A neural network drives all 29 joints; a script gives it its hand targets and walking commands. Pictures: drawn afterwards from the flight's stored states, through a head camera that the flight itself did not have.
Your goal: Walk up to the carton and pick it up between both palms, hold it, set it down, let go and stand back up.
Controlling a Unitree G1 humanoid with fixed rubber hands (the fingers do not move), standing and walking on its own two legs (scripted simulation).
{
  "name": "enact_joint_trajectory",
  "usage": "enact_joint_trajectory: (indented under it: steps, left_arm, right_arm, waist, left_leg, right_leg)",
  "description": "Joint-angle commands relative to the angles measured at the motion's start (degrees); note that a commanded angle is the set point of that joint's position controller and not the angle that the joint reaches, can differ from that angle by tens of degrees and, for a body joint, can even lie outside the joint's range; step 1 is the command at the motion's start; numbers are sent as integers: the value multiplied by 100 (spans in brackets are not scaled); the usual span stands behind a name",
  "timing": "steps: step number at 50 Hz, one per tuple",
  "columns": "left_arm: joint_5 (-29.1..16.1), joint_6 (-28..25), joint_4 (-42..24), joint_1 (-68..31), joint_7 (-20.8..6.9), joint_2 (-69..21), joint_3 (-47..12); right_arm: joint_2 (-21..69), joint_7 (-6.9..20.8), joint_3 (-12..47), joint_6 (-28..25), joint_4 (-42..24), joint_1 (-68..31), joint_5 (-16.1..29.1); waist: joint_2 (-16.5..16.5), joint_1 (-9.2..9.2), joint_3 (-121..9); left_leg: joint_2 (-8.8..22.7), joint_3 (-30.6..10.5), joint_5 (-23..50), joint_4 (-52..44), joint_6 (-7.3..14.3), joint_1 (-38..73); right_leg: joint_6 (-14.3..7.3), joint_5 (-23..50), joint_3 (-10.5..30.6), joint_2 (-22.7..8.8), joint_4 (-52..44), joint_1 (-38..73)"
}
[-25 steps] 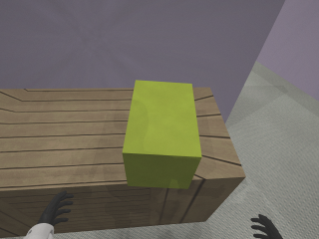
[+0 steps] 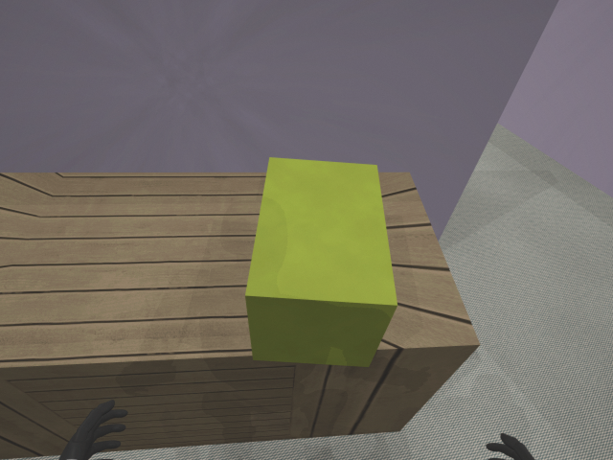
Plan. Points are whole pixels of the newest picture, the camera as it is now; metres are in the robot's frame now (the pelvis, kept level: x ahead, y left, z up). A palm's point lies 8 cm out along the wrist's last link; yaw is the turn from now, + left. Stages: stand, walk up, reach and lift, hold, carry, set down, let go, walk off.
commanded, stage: stand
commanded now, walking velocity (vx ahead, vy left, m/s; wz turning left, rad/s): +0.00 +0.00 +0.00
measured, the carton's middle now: (317, 258) +0.46 +0.00 -0.05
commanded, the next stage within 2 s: none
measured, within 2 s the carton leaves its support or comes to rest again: neither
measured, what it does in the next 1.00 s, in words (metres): stands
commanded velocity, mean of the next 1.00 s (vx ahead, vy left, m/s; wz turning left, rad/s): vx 0.00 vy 0.00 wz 0.00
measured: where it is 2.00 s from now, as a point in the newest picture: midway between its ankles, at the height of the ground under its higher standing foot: outside the picture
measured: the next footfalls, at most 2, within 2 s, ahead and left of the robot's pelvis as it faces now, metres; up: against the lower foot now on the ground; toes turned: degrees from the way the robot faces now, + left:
none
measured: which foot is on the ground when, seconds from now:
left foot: down 0.00-1.00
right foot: down 0.00-1.00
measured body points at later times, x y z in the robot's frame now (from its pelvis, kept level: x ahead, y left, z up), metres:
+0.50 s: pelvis +0.00 +0.00 +0.00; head -0.01 +0.01 +0.45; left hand +0.11 +0.31 -0.11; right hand +0.11 -0.30 -0.10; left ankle +0.01 +0.12 -0.74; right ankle -0.02 -0.13 -0.74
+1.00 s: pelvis +0.00 +0.00 +0.00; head -0.01 +0.01 +0.45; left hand +0.10 +0.31 -0.12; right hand +0.10 -0.30 -0.11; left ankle +0.01 +0.12 -0.74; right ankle -0.02 -0.13 -0.74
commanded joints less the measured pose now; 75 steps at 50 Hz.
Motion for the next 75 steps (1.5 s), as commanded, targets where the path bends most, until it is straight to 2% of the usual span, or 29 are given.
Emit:
enact_joint_trajectory:
  steps: [1, 37, 75]
  left_arm:
    - [420, -201, -84, -95, 44, 1093, 48]
    - [374, -197, 593, -148, 73, 1139, 4]
    - [361, -194, 839, -193, 58, 1152, 5]
  right_arm:
    - [-1160, -47, -205, -37, -288, -412, -186]
    - [-1192, -114, -141, -27, 207, -508, -151]
    - [-1190, -127, -110, -23, 414, -540, -139]
  waist:
    - [351, -22, -347]
    - [479, -30, -270]
    - [553, -55, -56]
  left_leg:
    - [520, -584, 945, -393, 248, 70]
    - [585, -628, 1220, -541, 237, 193]
    - [590, -641, 937, -701, 207, 129]
  right_leg:
    - [-211, 851, 555, -613, -507, -279]
    - [-225, 1157, 576, -682, -632, -149]
    - [-230, 940, 624, -711, -774, -216]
